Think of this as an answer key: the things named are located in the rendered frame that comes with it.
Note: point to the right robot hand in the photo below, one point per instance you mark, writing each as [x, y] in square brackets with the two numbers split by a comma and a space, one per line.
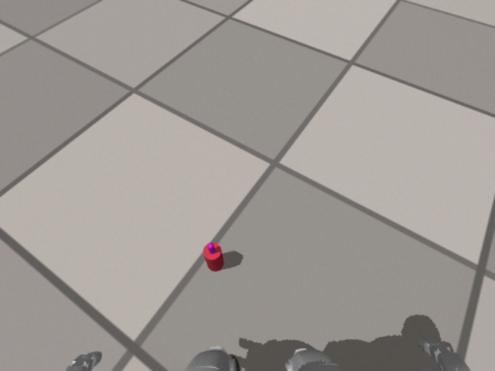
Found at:
[441, 353]

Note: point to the left robot hand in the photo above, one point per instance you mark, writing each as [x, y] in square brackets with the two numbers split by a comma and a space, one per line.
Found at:
[85, 362]

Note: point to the bottle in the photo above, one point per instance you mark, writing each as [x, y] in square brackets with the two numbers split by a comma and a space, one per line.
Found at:
[213, 256]

